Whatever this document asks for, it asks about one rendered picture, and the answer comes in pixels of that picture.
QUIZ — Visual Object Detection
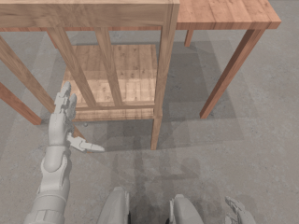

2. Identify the chair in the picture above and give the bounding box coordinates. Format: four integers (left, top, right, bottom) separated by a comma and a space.
0, 0, 180, 153

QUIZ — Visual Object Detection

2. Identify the robot left forearm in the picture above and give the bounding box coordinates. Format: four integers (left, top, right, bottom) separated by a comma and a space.
22, 145, 72, 224

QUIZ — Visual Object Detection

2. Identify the left robot hand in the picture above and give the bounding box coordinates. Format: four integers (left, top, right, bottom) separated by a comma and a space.
48, 81, 106, 154

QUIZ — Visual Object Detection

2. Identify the right robot hand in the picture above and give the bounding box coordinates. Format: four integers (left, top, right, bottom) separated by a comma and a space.
222, 196, 256, 224

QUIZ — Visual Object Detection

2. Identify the table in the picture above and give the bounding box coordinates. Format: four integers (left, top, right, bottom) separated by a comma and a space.
0, 0, 281, 125

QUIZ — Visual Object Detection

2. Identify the left robot shin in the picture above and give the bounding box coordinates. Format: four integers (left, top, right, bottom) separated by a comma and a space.
113, 187, 128, 224

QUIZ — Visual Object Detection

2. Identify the right robot thigh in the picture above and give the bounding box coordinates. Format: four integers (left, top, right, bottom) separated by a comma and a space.
168, 197, 204, 224

